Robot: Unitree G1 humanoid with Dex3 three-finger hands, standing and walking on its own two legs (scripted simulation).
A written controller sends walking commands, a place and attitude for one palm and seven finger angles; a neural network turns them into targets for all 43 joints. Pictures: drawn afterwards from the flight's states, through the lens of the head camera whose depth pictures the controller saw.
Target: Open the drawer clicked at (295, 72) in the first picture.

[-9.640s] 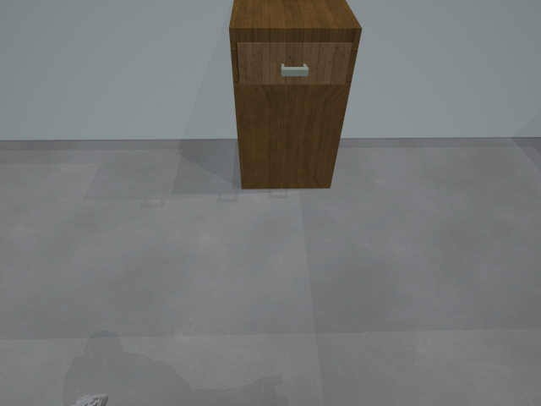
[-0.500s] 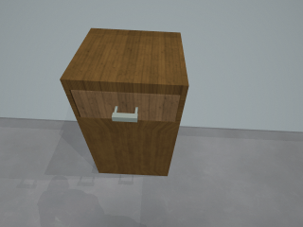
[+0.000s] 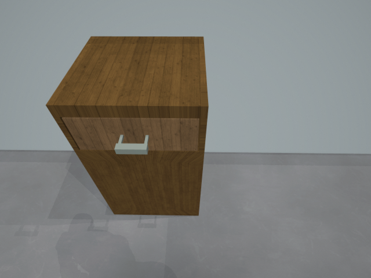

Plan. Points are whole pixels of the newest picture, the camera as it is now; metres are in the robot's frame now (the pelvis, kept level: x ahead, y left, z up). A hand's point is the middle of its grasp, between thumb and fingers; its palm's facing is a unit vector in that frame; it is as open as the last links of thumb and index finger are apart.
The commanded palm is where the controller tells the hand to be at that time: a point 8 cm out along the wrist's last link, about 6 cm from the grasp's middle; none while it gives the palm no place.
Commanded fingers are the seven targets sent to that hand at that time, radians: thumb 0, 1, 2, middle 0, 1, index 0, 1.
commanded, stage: come to a stop and stand still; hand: left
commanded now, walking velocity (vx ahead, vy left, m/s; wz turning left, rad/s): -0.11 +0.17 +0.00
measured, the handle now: (133, 143) +0.52 +0.21 -0.09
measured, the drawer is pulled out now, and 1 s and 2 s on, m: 0.00 0.00 0.00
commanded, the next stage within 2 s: look again from close up in 0.70 s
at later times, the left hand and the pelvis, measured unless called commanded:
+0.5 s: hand out of the picture +0.00 +0.20 -0.18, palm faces +0.06 -0.98 -0.19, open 7.4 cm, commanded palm none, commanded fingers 0.00 0.90 0.90 -0.20 -0.30 -0.20 -0.30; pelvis +0.00 +0.03 +0.00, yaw +0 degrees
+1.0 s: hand out of the picture +0.01 +0.22 -0.18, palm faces +0.01 -0.98 -0.21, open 7.4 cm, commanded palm none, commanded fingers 0.00 0.90 0.90 -0.20 -0.30 -0.20 -0.30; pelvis +0.01 +0.04 -0.01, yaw +0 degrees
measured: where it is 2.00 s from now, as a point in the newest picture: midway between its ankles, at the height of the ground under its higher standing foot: outside the picture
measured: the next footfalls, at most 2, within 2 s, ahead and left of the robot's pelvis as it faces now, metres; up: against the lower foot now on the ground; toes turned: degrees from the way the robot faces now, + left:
left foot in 0.24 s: +0.06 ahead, +0.13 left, +0.00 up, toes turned +0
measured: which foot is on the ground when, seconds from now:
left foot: up 0.00-0.22, down 0.24-1.00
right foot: down 0.00-1.00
